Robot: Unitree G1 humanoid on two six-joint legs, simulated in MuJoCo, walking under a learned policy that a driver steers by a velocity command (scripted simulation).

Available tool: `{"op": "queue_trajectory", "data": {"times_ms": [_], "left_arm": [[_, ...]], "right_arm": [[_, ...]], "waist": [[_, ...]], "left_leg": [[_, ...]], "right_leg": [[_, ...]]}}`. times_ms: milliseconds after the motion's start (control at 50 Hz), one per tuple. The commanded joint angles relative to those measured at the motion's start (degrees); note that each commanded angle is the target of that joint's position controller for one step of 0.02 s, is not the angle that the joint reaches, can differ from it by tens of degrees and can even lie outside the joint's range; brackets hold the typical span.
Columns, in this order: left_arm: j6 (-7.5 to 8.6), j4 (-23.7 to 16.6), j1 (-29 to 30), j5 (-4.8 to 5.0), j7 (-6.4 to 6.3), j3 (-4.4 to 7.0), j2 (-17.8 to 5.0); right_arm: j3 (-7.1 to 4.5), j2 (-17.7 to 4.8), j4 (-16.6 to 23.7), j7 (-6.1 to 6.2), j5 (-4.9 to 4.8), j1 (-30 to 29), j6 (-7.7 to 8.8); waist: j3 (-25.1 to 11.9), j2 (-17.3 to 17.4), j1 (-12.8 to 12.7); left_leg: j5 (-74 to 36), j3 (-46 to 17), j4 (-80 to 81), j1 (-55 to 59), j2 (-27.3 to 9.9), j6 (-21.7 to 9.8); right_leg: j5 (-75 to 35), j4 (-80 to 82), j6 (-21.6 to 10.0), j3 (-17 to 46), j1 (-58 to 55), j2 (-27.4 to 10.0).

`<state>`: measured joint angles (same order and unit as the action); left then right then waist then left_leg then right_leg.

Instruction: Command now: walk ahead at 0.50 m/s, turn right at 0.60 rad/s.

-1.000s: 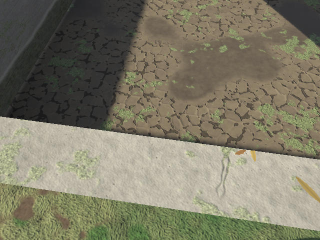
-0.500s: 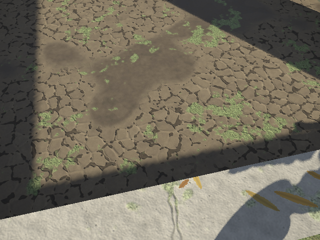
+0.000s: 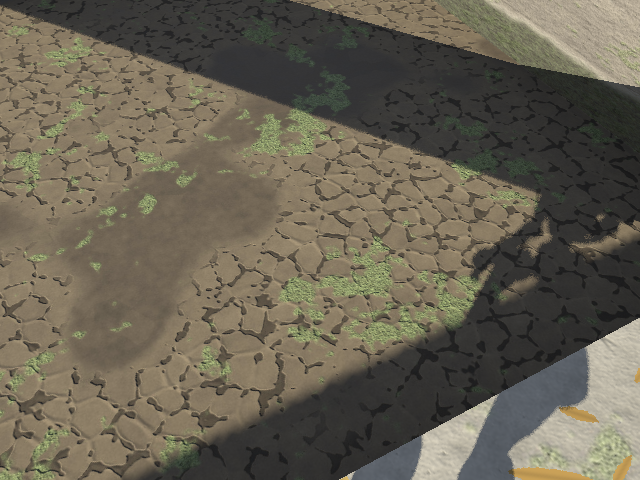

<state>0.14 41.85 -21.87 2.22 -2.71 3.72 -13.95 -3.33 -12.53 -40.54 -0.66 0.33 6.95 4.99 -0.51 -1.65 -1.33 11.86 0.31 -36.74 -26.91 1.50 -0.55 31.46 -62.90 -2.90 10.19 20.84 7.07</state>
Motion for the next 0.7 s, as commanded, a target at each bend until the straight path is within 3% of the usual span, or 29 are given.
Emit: {"op": "queue_trajectory", "data": {"times_ms": [20, 40, 60, 80, 140, 180, 220, 260, 300, 320, 340, 360, 380, 400, 420, 440, 480, 500, 520, 540, 560, 600, 660, 680, 700], "left_arm": [[-0.05, -6.73, 4.23, -0.35, -0.41, 1.53, -7.74], [-0.70, -7.17, 4.54, -0.98, -0.37, 1.69, -7.36], [-1.27, -6.98, 2.86, -0.67, -0.11, 1.61, -6.15], [-1.96, -6.44, 1.14, -0.47, -0.13, 1.74, -6.02], [-2.14, -7.26, 2.49, -0.35, 0.24, 1.35, -5.06], [-1.62, -7.60, 5.88, -0.73, 1.05, -0.10, -2.84], [-0.78, -6.61, 7.17, -1.07, 2.07, -1.33, -1.11], [-0.12, -5.41, 6.72, -1.17, 2.76, -1.16, -2.46], [-0.06, -2.02, 0.29, -1.87, 2.84, -0.14, -4.52], [-0.19, -1.51, -1.29, -2.30, 2.56, 0.54, -6.91], [-0.21, -2.93, -1.63, -3.75, 1.93, 1.24, -12.04], [-0.38, -1.55, -3.26, -4.92, 2.52, 0.84, -12.35], [0.26, -1.58, -0.28, -4.11, 3.37, 0.59, -10.35], [0.79, -1.13, 2.19, -3.49, 4.11, 0.07, -8.66], [1.06, -1.18, 5.16, -3.49, 4.46, -0.43, -7.46], [1.20, -1.45, 8.40, -3.50, 4.71, -1.03, -5.49], [1.27, -1.59, 10.85, -3.78, 3.87, -0.84, -5.85], [1.12, -2.71, 8.77, -2.37, 1.73, 0.14, -8.32], [0.91, -2.13, 8.22, -2.37, 0.89, 0.23, -8.43], [0.46, -2.64, 7.47, -2.66, 0.53, 0.46, -8.35], [0.06, -3.13, 7.61, -3.03, 0.43, 0.49, -7.96], [-0.70, -4.53, 9.04, -3.51, 0.66, 0.55, -7.43], [-1.51, -6.16, 10.75, -3.37, 0.58, 1.29, -8.73], [-1.81, -6.83, 12.85, -2.82, 0.44, 1.52, -9.15], [-2.21, -6.90, 13.57, -2.29, 0.34, 1.67, -8.76]], "right_arm": [[-1.84, -6.56, 3.20, 1.30, 0.08, 7.11, -0.87], [-1.39, -5.66, 3.46, 1.63, 0.75, 5.18, -1.23], [-1.16, -5.33, 3.34, 1.92, 1.47, 4.28, -1.34], [-0.95, -4.62, 3.02, 1.74, 1.62, 4.45, -1.33], [-2.19, -7.54, 1.61, 1.54, 1.52, 6.50, -1.06], [-2.67, -8.65, 0.66, 1.79, 1.33, 7.57, -1.38], [-2.55, -9.14, -0.40, 1.55, 0.71, 7.72, -2.26], [-2.36, -9.82, -1.04, 1.42, -0.64, 8.58, -3.39], [-1.33, -8.44, -1.22, 1.52, -1.69, 8.50, -4.66], [-0.46, -6.33, -1.13, 1.35, -1.13, 9.39, -4.89], [1.00, -2.18, -0.19, 1.25, 0.07, 9.61, -4.76], [1.00, -2.06, -0.14, 1.82, -1.63, 14.96, -5.36], [-0.30, -7.02, -1.07, 2.58, -2.57, 15.23, -6.28], [-0.88, -8.16, -1.60, 3.05, -2.53, 14.44, -7.25], [-1.07, -7.62, -2.82, 3.76, -2.07, 15.56, -8.29], [-1.51, -7.76, -3.31, 4.19, -1.82, 16.19, -9.17], [-1.91, -7.79, -2.64, 4.48, -2.04, 16.02, -9.96], [-1.51, -7.44, 0.85, 2.16, 0.49, 11.28, -9.47], [-1.30, -6.61, 1.68, 1.16, 0.26, 9.46, -9.31], [-0.95, -5.81, 3.02, 0.41, -0.63, 7.78, -9.51], [-0.60, -5.24, 3.77, -0.04, -0.79, 7.01, -9.80], [-0.14, -4.55, 5.28, -0.47, -1.06, 6.30, -10.46], [-0.16, -5.62, 7.64, -0.93, -1.44, 6.23, -11.01], [-0.10, -5.24, 7.86, -1.17, -1.39, 7.64, -10.81], [-0.15, -5.28, 7.63, -1.27, -0.71, 9.77, -10.12]], "waist": [[-1.56, 5.59, 4.17], [0.74, 6.22, 2.81], [1.97, 8.51, 1.09], [2.74, 9.50, 0.69], [1.26, 8.02, 0.67], [0.46, 6.52, 1.88], [-0.23, 7.30, 2.33], [-0.87, 8.06, 2.01], [-2.06, 7.27, -1.03], [-2.51, 4.81, -1.49], [-3.72, -7.92, -0.69], [-7.03, -17.75, 0.52], [-4.16, -12.23, 0.35], [-2.01, -8.82, 0.79], [-2.63, -4.97, 2.18], [-2.11, -4.08, 3.07], [-2.32, -5.26, 3.62], [-5.92, -6.59, 2.07], [-6.53, -7.05, 1.44], [-6.82, -5.97, 0.87], [-7.00, -5.68, 0.40], [-6.05, -7.56, 0.23], [-5.71, -9.42, 0.32], [-5.75, -7.57, 2.17], [-5.44, -2.20, 4.15]], "left_leg": [[15.41, -32.03, 19.41, 24.47, -22.87, -12.27], [13.48, -25.78, 20.01, 19.10, -20.01, -11.01], [12.19, -20.10, 21.30, 14.40, -17.31, -9.72], [8.74, -15.63, 21.75, 11.09, -15.36, -9.10], [4.22, -9.32, 23.03, 12.60, -15.61, -10.48], [-0.33, -6.45, 22.30, 12.83, -15.62, -10.58], [-8.41, -2.20, 19.90, 9.78, -14.29, -10.95], [-12.07, -3.56, 17.07, 9.83, -15.00, -10.99], [-6.07, -5.10, 12.76, 9.07, -13.78, -8.03], [2.14, -3.70, 7.20, 7.43, -11.07, -4.26], [19.28, 1.30, -10.78, 3.19, -4.63, 0.92], [28.65, -3.69, -22.02, 1.23, -0.68, 2.52], [28.08, -6.76, -28.69, -0.69, -0.82, 3.12], [26.42, -8.06, -32.75, -3.89, -1.11, 2.86], [23.45, -9.24, -33.97, -3.48, -1.73, 2.73], [20.32, -10.18, -34.06, -2.45, -2.17, 2.96], [16.77, -8.12, -34.27, -1.19, -1.55, 3.68], [12.18, -2.64, -30.97, -1.99, -1.61, 2.78], [12.09, -2.01, -29.87, -2.96, -1.53, 2.56], [13.66, -1.91, -27.06, -3.04, -1.50, 2.73], [14.64, -1.38, -23.79, -2.23, -1.73, 2.79], [15.42, 0.73, -17.00, 2.08, -1.70, 2.53], [13.58, 3.54, -8.08, 8.46, -0.98, 0.40], [9.13, 4.31, -1.30, 12.83, -0.63, -0.75], [3.15, 1.62, 8.04, 19.24, -0.53, -1.80]], "right_leg": [[-5.22, -20.44, 2.04, -1.35, 28.22, -5.89], [-8.02, -18.40, 2.39, -1.59, 26.30, -7.30], [-9.28, -16.29, 2.66, -2.03, 22.81, -8.75], [-10.14, -14.56, 3.23, -2.65, 19.99, -8.91], [-13.05, -5.27, 4.05, -4.51, 19.05, -10.29], [-14.68, 5.63, 3.69, -5.29, 15.23, -11.36], [-14.04, 15.90, 3.66, -9.32, 6.62, -9.36], [-18.66, 23.41, 3.53, -11.35, 0.35, -7.10], [-25.29, 33.59, 2.94, -12.27, -10.10, -5.15], [-31.31, 34.35, 1.69, -7.41, -13.88, -9.19], [-50.98, 37.13, -3.02, 6.84, -15.35, -22.52], [-47.80, 42.11, -12.10, 16.07, -10.86, -30.40], [-39.05, 43.94, -13.64, 15.45, -7.59, -28.65], [-34.65, 43.61, -12.02, 11.88, -7.64, -26.61], [-31.94, 43.03, -10.00, 8.92, -7.17, -25.15], [-32.79, 42.36, -9.00, 5.97, -5.84, -24.28], [-37.73, 41.65, -8.76, 1.17, -5.98, -23.13], [-48.30, 41.25, -8.14, -3.41, -10.75, -21.44], [-53.53, 39.13, -8.83, -4.71, -13.48, -21.56], [-54.95, 37.65, -9.35, -5.68, -14.66, -21.49], [-53.75, 36.76, -9.45, -6.30, -14.73, -21.81], [-46.97, 36.39, -8.75, -7.82, -10.80, -21.72], [-32.47, 36.27, -6.59, -6.75, -5.23, -22.86], [-26.60, 34.43, -4.48, -7.49, -2.33, -22.23], [-16.75, 28.65, -0.99, -9.86, 3.17, -19.87]]}}
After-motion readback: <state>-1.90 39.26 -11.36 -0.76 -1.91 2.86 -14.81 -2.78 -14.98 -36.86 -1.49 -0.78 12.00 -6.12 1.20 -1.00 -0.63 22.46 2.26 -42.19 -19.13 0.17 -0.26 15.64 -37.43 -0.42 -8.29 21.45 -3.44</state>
